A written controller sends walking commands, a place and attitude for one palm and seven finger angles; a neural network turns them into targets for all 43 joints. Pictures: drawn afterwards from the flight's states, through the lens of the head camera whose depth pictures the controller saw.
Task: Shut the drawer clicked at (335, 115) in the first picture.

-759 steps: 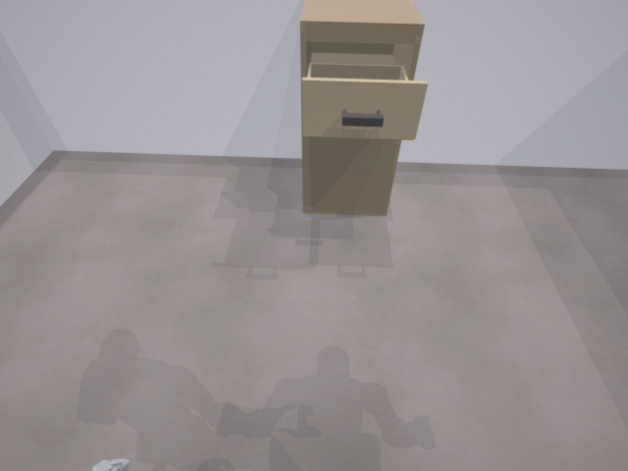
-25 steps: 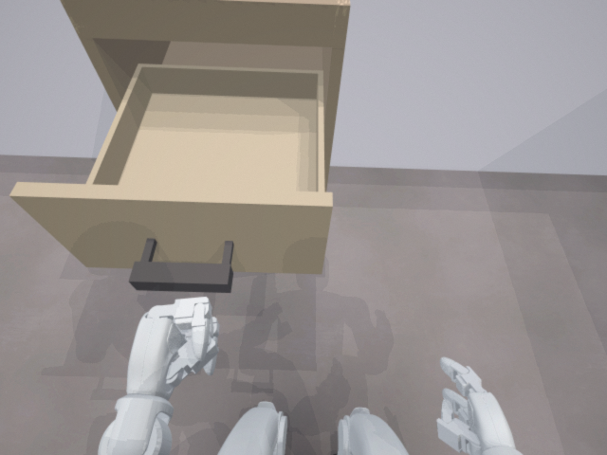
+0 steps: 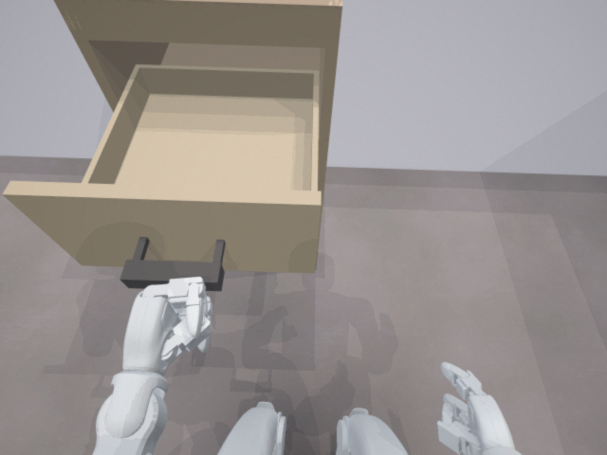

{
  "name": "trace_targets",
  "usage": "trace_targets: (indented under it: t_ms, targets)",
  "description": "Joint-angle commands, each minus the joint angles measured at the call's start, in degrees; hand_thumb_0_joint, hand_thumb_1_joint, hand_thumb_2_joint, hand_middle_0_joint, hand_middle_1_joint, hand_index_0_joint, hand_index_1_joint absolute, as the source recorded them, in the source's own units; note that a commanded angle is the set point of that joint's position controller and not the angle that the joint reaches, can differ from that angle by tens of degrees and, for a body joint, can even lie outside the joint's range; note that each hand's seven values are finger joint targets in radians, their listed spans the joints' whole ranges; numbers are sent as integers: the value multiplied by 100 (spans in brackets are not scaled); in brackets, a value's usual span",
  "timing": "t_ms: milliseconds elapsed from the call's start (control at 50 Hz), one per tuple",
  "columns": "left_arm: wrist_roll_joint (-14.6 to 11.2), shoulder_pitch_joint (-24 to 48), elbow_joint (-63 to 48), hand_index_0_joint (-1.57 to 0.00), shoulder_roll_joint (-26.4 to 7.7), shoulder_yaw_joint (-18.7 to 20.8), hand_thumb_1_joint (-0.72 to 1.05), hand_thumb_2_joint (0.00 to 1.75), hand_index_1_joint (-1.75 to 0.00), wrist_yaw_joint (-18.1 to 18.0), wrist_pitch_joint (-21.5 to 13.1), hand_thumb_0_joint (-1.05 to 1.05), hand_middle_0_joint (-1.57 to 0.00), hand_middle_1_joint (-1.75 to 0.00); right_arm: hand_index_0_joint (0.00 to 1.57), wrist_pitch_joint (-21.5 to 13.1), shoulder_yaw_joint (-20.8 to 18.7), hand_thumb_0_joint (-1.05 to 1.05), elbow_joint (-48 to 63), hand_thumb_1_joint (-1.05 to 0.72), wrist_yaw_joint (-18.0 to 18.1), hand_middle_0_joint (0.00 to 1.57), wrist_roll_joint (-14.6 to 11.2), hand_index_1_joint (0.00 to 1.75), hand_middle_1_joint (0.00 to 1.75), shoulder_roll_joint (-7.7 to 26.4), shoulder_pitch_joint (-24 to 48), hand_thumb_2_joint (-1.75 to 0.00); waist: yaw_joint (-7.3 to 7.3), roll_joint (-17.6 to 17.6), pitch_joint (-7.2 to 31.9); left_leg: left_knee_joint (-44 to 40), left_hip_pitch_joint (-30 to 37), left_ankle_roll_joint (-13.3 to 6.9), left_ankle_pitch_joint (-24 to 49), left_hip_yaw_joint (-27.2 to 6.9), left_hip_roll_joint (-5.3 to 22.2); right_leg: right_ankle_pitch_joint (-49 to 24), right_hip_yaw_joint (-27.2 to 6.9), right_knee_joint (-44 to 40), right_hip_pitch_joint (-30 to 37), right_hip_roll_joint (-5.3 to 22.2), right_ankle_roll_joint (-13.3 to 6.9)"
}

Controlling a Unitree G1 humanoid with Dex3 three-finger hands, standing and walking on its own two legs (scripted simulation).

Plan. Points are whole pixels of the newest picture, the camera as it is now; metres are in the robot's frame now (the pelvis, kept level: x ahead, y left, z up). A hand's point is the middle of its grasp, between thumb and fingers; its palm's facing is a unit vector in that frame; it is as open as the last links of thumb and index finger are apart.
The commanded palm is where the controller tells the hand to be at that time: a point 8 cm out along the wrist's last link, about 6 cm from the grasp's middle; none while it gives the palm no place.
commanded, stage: push the drawer shut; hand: left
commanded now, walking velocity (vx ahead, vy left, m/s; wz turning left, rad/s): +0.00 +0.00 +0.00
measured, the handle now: (178, 260) +0.35 +0.19 +0.03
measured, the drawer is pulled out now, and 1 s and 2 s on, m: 0.30 0.19 0.06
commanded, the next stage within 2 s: none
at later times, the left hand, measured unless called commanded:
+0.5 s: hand (203, 292) +0.31 +0.15 +0.03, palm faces -0.03 -1.00 -0.05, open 2.7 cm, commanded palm +0.31 +0.20 +0.04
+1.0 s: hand (214, 242) +0.38 +0.14 +0.03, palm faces -0.01 -1.00 -0.04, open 2.8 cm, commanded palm +0.38 +0.19 +0.04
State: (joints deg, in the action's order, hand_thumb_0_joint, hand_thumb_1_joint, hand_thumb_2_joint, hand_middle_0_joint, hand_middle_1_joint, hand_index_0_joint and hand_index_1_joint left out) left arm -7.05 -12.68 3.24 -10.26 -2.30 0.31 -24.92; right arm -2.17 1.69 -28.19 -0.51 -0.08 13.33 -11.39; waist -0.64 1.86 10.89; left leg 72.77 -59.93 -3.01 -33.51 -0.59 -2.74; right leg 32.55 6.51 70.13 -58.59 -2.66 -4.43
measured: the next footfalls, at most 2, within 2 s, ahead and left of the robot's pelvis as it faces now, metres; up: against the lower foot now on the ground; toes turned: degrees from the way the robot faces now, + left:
none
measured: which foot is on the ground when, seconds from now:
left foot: down 0.00-1.00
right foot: down 0.00-1.00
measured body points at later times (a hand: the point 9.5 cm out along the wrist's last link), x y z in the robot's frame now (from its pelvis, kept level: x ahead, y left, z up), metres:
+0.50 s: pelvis -0.03 +0.00 +0.00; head +0.07 +0.01 +0.44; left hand +0.30 +0.20 +0.04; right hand +0.14 -0.25 -0.10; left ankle +0.01 +0.09 -0.63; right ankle +0.01 -0.08 -0.63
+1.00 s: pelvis -0.02 +0.02 +0.00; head +0.09 +0.03 +0.44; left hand +0.37 +0.20 +0.04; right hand +0.09 -0.24 -0.11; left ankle +0.01 +0.09 -0.63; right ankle +0.01 -0.08 -0.63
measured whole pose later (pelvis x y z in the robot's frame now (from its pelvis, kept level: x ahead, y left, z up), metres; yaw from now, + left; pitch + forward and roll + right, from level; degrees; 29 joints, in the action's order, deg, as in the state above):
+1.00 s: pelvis -0.02 +0.02 +0.00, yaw -1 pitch +22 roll -3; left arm -6.3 22.4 37.3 -11.8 4.2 -0.3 -27.6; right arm -1.0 1.6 -35.3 -0.4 0.1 14.8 -14.1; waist -4.0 1.6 9.5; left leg 71.2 -62.5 -4.5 -30.4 0.5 -3.2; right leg 29.1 5.5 68.3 -61.0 -2.0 -2.7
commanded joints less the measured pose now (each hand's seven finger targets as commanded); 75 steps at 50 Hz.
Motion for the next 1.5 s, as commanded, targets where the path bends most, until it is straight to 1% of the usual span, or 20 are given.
trace_targets:
  t_ms: [0,80,180,340,380,460,600,640,700,780,900,940,1020,1040,1080,1180,1300,1380,1440,1480]
  targets:
    - [-172,918,-1012,-140,-469,395,90,90,-160,119,-182,0,-140,-160,20,-260,-291,0,774,-90,105,20,-43,30,30,780,29,-90,-266,-253,1635,-927,825,98,1810,-299,194,-1943,-744,-1131,1594,168,275]
    - [-230,1571,-674,-140,-512,521,90,90,-160,167,-334,0,-140,-160,20,-302,-280,0,626,-90,151,20,-51,30,30,773,87,-90,-358,-317,1318,-831,508,80,1369,-250,195,-1391,-896,-1280,1463,215,298]
    - [-318,2383,-446,-140,-691,699,90,90,-160,220,-531,0,-140,-160,20,-385,-276,0,469,-90,175,20,-50,30,30,787,130,-90,-358,38,1483,-757,468,73,1142,-223,184,-886,-1053,-1337,1352,242,280]
    - [-448,3400,46,-140,-1017,952,90,90,-160,310,-368,0,-140,-160,20,-389,-253,0,298,-90,251,20,-110,30,30,880,113,-90,-415,40,1779,-824,461,63,929,-229,208,-473,-1137,-1453,1410,252,312]
    - [-454,3653,171,-140,-882,801,90,90,-160,308,-323,0,-140,-160,20,-398,-230,0,291,-90,255,20,-123,30,30,876,115,-90,-456,46,1705,-899,514,64,853,-252,200,-390,-1099,-1492,1362,246,312]
    - [-442,4088,591,-140,-1001,959,90,90,-160,235,-289,0,-140,-160,20,-390,-228,0,208,-90,263,20,-119,30,30,911,57,-90,-478,-30,1654,-959,511,71,684,-277,209,-203,-1057,-1513,1230,230,309]
    - [-364,4539,1127,-140,-1031,1071,90,90,-160,139,-363,0,-140,-160,20,-370,-237,0,135,-90,213,20,-76,30,30,978,-103,-90,-439,81,1789,-1159,868,107,955,-387,215,-647,-767,-1311,1058,166,268]
    - [-302,4755,1159,-140,-859,906,90,90,-160,119,-394,0,-140,-160,20,-347,-268,0,107,-90,179,20,-64,30,30,984,-152,-90,-483,230,1904,-1190,1162,135,1084,-433,231,-813,-687,-1256,880,166,270]
    - [-243,4909,1463,-140,-910,984,90,90,-160,44,-403,0,-140,-160,20,-297,-281,0,66,-90,156,20,-41,30,30,1031,-272,-90,-520,19,1828,-1251,1209,147,1096,-515,250,-833,-597,-1208,772,131,263]
    - [-141,5321,1669,-140,-711,830,90,90,-160,-39,-482,0,-140,-160,20,-229,-311,0,4,-90,109,20,-22,30,30,1039,-336,-90,-580,225,1872,-1314,1528,202,1137,-623,277,-864,-525,-1145,469,137,257]
    - [-32,5802,2075,-140,-831,986,90,90,-160,-172,-558,0,-140,-160,20,-113,-356,0,-96,-90,78,20,18,30,30,1101,-526,-90,-621,216,2036,-1319,1788,285,1506,-754,316,-1074,-447,-1010,273,108,241]
    - [6,6106,2216,-140,-784,934,90,90,-160,-193,-590,0,-140,-160,20,-64,-359,0,-157,-90,69,20,17,30,30,1079,-534,-90,-705,242,2020,-1308,1831,301,1500,-752,327,-1079,-447,-1032,193,116,254]
    - [57,6402,2428,-140,-875,1037,90,90,-160,-215,-649,0,-140,-160,20,-6,-368,0,-213,-90,56,20,39,30,30,1089,-626,-90,-702,382,2193,-1300,1981,352,1686,-765,330,-1173,-446,-996,168,102,239]
    - [66,6383,2577,-140,-927,1126,90,90,-160,-235,-652,0,-140,-160,20,24,-373,0,-228,-90,55,20,38,30,30,1092,-661,-90,-683,242,2169,-1316,1942,361,1706,-794,344,-1176,-436,-997,200,99,244]
    - [85,6687,2628,-140,-759,957,90,90,-160,-235,-686,0,-140,-160,20,54,-374,0,-247,-90,41,20,44,30,30,1066,-674,-90,-774,335,2185,-1287,1991,344,1710,-781,346,-1191,-448,-1028,143,98,253]
    - [147,7167,3147,-140,-1051,1224,90,90,-160,-258,-772,0,-140,-160,20,115,-356,0,-325,-90,49,20,65,30,30,1081,-793,-90,-836,198,2154,-1250,1708,270,1498,-698,309,-1108,-501,-1068,238,78,260]
    - [188,7673,3495,-140,-1205,1323,90,90,-160,-181,-898,0,-140,-160,20,173,-339,0,-374,-90,26,20,108,30,30,1075,-969,-90,-879,395,2429,-1153,1701,232,1777,-611,272,-1339,-548,-1025,377,48,248]
    - [212,7939,4034,-140,-1569,1627,90,90,-160,-113,-916,0,-140,-160,20,245,-318,0,-440,-90,36,20,108,30,30,1078,-1049,-90,-962,84,2255,-1048,1174,133,1518,-457,244,-1283,-677,-1145,622,54,290]
    - [242,8289,4243,-140,-1691,1679,90,90,-160,-38,-970,0,-140,-160,20,269,-292,0,-458,-90,41,20,115,30,30,1078,-1095,-90,-997,336,2285,-992,1069,113,1470,-401,228,-1268,-738,-1145,597,59,284]
    - [261,8391,4457,-140,-1816,1775,90,90,-160,-21,-976,0,-140,-160,20,298,-286,0,-489,-90,43,20,134,30,30,1095,-1176,-90,-1026,264,2313,-964,1003,101,1481,-404,232,-1277,-747,-1144,625,53,285]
